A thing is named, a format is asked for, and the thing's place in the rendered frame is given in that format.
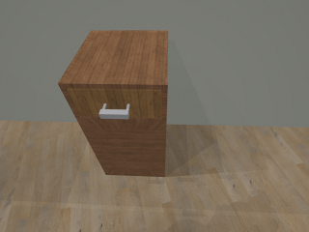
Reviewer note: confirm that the cabinet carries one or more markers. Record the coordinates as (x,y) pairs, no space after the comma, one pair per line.
(123,59)

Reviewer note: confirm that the drawer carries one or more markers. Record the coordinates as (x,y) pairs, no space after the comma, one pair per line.
(143,103)

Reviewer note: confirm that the handle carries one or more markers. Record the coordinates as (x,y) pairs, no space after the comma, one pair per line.
(114,113)

